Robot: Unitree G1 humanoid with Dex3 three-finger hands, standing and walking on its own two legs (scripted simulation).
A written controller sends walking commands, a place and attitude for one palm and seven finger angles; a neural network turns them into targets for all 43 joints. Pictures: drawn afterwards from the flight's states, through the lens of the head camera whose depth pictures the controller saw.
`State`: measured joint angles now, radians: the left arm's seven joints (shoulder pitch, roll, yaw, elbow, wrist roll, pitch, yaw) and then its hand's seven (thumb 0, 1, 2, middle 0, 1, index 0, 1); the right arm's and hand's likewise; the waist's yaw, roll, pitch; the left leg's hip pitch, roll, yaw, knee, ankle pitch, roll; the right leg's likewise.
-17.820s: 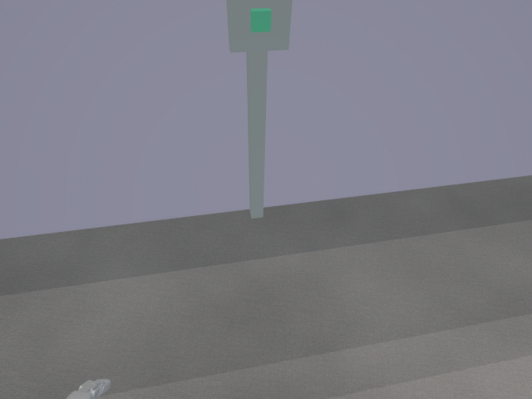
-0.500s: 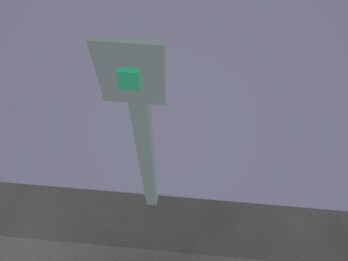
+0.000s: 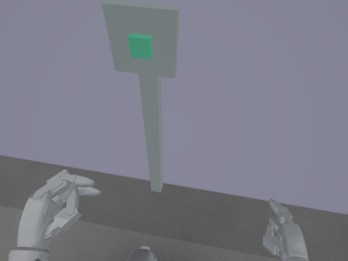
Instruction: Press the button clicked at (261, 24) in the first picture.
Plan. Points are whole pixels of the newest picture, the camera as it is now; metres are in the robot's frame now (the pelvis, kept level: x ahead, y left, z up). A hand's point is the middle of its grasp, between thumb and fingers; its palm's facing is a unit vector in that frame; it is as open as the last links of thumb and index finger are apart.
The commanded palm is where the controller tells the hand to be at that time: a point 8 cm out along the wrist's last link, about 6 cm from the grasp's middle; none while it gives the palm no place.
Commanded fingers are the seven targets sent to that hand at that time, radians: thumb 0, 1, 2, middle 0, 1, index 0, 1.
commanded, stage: raise the hand and make a fist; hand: left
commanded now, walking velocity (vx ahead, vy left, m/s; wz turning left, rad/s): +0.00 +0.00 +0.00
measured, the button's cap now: (141, 46) +0.57 +0.15 +0.21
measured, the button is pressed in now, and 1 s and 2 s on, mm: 0 0 0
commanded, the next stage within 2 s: aim a knuckle at the button in 1.42 s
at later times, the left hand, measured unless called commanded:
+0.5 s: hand (75, 177) +0.24 +0.21 +0.12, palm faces -0.11 -0.99 -0.05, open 3.1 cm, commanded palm +0.21 +0.28 +0.14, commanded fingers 0.00 0.90 0.90 -1.30 -1.50 -1.30 -1.50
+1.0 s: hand (40, 138) +0.25 +0.25 +0.21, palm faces -0.03 -1.00 -0.09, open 3.1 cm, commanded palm +0.22 +0.29 +0.21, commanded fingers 0.00 0.90 0.90 -1.30 -1.50 -1.30 -1.50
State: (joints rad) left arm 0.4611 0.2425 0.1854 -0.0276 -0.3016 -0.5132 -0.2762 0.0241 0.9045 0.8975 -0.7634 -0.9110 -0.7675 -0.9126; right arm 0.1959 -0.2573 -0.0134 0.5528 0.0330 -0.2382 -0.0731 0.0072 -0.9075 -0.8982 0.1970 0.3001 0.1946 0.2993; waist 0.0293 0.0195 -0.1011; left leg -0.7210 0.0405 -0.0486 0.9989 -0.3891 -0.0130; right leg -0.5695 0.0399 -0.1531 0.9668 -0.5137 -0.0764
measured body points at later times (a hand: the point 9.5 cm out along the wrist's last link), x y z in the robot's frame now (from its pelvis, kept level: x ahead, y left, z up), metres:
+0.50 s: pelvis +0.02 +0.04 +0.03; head +0.03 +0.04 +0.48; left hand +0.24 +0.27 +0.12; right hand +0.19 -0.21 -0.03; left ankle +0.07 +0.13 -0.68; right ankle +0.00 -0.07 -0.68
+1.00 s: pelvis +0.02 +0.04 +0.05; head -0.01 +0.03 +0.50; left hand +0.25 +0.30 +0.22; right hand +0.21 -0.17 -0.01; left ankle +0.07 +0.13 -0.68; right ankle +0.00 -0.07 -0.68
